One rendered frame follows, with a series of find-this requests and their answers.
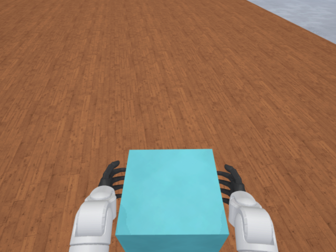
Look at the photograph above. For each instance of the carton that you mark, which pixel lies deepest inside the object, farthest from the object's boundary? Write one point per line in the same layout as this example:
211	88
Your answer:
171	202

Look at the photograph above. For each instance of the right robot forearm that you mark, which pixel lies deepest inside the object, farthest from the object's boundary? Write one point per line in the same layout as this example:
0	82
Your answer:
254	230

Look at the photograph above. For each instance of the left robot forearm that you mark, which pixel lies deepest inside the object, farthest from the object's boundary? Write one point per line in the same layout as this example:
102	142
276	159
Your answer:
92	227

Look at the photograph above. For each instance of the robot right hand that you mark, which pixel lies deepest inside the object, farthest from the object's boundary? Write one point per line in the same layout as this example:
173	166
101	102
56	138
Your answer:
235	183

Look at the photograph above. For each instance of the robot left hand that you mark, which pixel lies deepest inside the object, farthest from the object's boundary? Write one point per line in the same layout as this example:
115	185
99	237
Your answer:
108	178

